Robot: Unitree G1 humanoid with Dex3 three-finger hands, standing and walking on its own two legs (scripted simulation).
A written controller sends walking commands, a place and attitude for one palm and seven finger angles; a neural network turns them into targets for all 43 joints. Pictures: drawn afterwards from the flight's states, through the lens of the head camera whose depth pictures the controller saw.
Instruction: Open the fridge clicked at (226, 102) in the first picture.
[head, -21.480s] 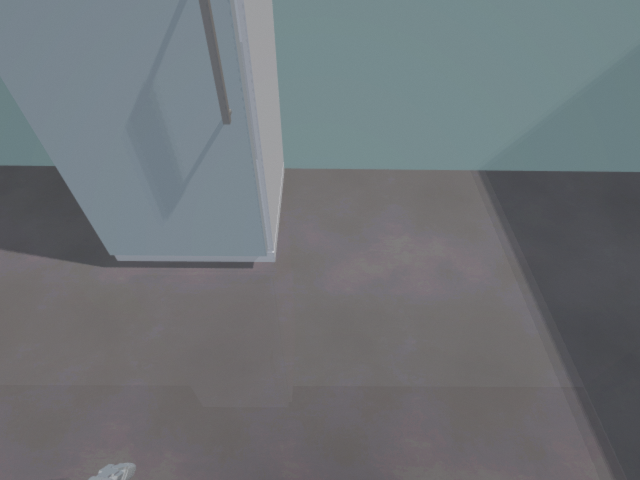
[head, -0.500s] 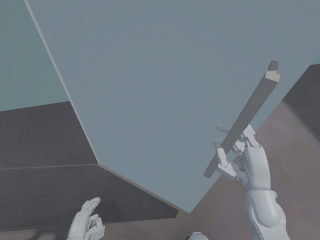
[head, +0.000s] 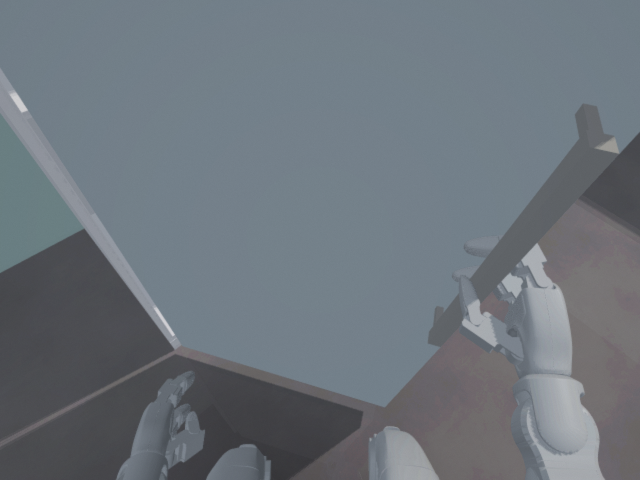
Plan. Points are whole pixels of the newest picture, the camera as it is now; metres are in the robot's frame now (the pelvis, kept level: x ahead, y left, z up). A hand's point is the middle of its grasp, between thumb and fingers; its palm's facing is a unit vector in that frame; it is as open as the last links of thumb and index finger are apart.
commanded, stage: walk backward, drawing the door open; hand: right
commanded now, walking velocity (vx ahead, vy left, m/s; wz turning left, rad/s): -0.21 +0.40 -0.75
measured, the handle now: (488, 262) +0.33 -0.15 +0.13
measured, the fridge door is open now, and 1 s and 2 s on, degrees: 59 80 78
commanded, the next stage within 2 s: stop walking and hold the door back in 0.34 s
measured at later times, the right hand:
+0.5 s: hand out of the picture +0.12 -0.03 +0.11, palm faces +0.56 +0.75 -0.34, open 6.3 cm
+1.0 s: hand (371, 478) +0.12 -0.02 +0.13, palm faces +0.75 +0.59 -0.30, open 5.7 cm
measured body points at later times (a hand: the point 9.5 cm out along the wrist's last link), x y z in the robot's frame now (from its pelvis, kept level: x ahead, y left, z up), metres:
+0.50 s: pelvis -0.04 +0.25 +0.01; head +0.01 +0.26 +0.46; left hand +0.19 +0.42 -0.11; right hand +0.09 -0.06 +0.13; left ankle +0.02 +0.33 -0.72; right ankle -0.09 +0.11 -0.62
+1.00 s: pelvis -0.10 +0.41 +0.00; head -0.06 +0.42 +0.44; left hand +0.13 +0.58 -0.13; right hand +0.08 -0.04 +0.15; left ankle -0.02 +0.52 -0.73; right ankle -0.16 +0.28 -0.72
